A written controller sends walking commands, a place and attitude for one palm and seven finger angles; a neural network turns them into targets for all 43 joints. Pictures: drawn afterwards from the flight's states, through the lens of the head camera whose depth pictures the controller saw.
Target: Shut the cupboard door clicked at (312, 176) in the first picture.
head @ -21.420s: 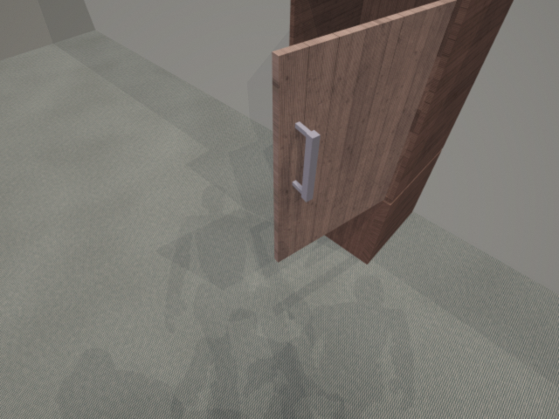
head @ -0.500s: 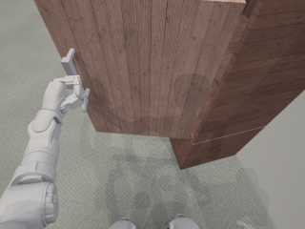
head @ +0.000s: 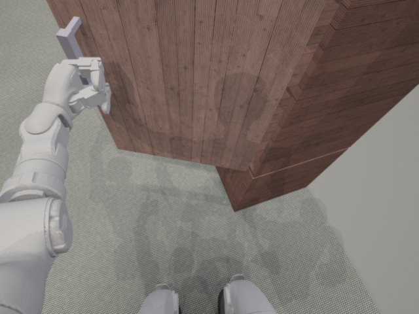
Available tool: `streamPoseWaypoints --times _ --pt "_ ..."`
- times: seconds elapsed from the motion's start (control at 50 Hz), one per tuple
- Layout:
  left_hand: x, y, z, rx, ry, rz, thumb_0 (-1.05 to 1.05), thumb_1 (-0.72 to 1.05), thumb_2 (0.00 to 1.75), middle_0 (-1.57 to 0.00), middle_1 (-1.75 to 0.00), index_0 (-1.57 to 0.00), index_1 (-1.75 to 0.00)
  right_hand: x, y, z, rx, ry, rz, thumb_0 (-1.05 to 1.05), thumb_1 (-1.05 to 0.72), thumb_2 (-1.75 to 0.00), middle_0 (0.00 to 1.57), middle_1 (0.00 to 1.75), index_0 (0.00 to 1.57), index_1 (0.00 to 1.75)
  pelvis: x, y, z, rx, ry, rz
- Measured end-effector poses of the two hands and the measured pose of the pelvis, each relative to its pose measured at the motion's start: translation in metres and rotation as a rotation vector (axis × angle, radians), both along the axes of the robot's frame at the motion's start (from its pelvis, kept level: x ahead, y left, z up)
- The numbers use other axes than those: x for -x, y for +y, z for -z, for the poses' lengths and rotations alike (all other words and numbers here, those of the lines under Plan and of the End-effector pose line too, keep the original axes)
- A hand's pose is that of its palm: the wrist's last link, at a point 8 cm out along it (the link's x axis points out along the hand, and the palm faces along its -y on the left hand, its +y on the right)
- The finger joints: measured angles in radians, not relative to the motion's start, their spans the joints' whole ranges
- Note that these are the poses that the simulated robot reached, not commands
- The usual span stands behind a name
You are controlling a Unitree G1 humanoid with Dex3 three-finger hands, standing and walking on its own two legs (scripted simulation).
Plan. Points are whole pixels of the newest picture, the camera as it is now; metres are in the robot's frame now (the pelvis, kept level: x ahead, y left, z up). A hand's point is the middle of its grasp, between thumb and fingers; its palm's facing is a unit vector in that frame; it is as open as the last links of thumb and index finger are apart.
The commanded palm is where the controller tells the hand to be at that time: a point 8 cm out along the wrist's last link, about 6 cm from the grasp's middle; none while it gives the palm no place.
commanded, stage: push the door shut along its arc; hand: left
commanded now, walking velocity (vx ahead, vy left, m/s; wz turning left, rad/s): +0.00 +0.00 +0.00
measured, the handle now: (87, 66) +0.57 +0.20 +0.09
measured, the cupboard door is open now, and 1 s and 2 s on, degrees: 61 49 47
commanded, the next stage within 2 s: pull the fist back off the door in 0.82 s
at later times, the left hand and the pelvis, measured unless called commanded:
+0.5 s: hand (136, 69) +0.55 +0.11 +0.10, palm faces -0.35 -0.94 -0.01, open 3.0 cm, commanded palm +0.56 +0.15 +0.09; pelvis +0.01 +0.00 -0.01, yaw -2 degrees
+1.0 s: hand (147, 55) +0.59 +0.09 +0.10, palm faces -0.26 -0.96 +0.09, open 3.2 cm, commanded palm +0.59 +0.10 +0.09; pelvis +0.00 -0.01 -0.03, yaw -1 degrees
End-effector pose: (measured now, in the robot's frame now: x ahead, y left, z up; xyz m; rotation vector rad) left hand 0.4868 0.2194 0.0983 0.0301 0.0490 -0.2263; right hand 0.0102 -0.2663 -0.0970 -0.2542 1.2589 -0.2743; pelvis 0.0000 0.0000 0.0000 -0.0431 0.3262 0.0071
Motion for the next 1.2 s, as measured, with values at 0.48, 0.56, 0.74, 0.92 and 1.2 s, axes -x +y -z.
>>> streamPoseWaypoints --times 0.48,0.56,0.74,0.92,1.2 --pt "-0.064 -0.055 -0.002 0.009 0.029 0.134 0.01 0.90 0.91 -1.30 -1.50 -1.29 -1.50 0.026 0.005 0.007 -0.004 0.081 0.085 0.00 -0.90 -0.90 0.20 0.30 0.20 0.30 -0.009 -0.002 0.010 0.005 0.072 0.030" --pt "-0.069 -0.056 -0.002 0.001 0.033 0.140 0.00 0.89 0.92 -1.30 -1.50 -1.29 -1.50 0.033 0.004 0.009 -0.002 0.110 0.091 0.00 -0.90 -0.90 0.20 0.30 0.20 0.30 -0.009 -0.004 0.013 0.005 0.083 0.028" --pt "-0.081 -0.063 -0.004 -0.006 0.042 0.167 0.00 0.92 0.95 -1.30 -1.50 -1.29 -1.50 0.043 -0.004 0.011 0.031 0.152 0.084 0.00 -0.90 -0.90 0.20 0.30 0.20 0.30 -0.006 -0.008 0.019 0.015 0.110 0.014" --pt "-0.090 -0.073 -0.005 -0.003 0.049 0.185 0.02 0.98 0.99 -1.30 -1.50 -1.29 -1.50 0.046 -0.008 0.014 0.052 0.157 0.073 0.00 -0.90 -0.90 0.20 0.30 0.20 0.30 -0.002 -0.008 0.026 0.024 0.127 0.007" --pt "-0.086 -0.101 0.008 -0.026 -0.038 -0.276 0.01 0.87 0.91 -1.30 -1.50 -1.29 -1.50 0.060 0.029 0.019 -0.138 0.191 0.060 0.00 -0.91 -0.90 0.20 0.30 0.20 0.30 -0.006 -0.009 0.021 0.010 0.142 0.022"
